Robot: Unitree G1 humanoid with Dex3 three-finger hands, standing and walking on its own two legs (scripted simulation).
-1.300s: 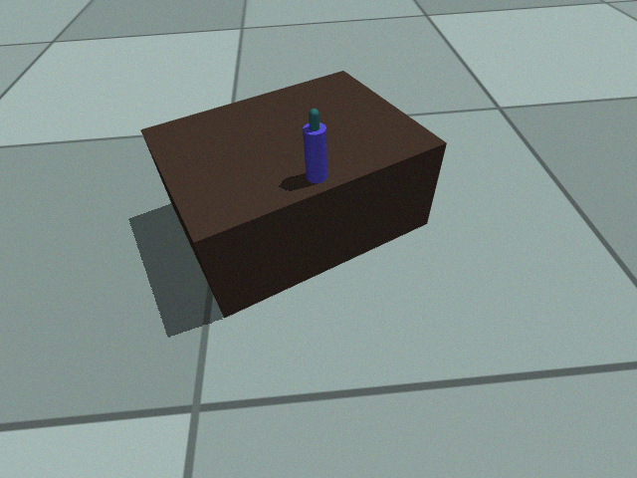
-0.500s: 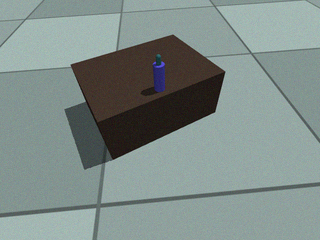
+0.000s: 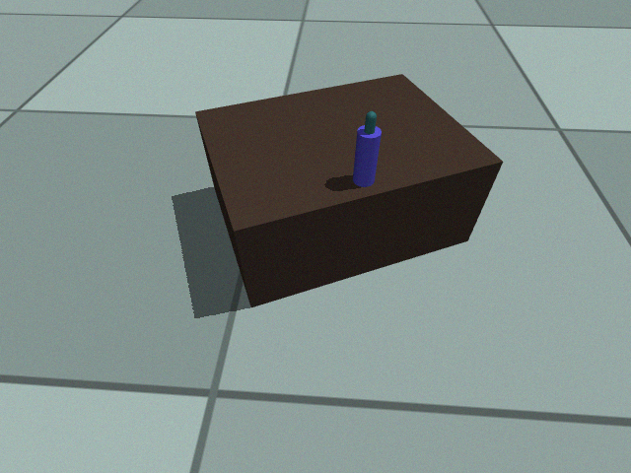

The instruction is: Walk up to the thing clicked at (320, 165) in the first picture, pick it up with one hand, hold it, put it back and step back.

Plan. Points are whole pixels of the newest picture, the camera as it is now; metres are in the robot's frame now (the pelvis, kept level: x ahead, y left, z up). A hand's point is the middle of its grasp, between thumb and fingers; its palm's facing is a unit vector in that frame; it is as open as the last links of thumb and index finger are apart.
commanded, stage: walk up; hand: right
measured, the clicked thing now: (367, 148) +1.08 -0.11 -0.23
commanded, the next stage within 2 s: none
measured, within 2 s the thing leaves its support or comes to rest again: neither
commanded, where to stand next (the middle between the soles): +0.63 -0.06 m, yaw +21 degrees
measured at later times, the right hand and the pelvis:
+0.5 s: hand (494, 421) +0.25 -0.23 -0.13, palm faces -0.16 +0.90 -0.41, open 7.4 cm; pelvis +0.19 +0.04 -0.01, yaw +10 degrees
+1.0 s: hand (475, 261) +0.55 -0.28 -0.14, palm faces -0.33 +0.83 -0.44, open 7.4 cm; pelvis +0.39 -0.04 -0.01, yaw +16 degrees
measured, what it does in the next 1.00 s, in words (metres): walks ahead, turning left: left foot, then right foot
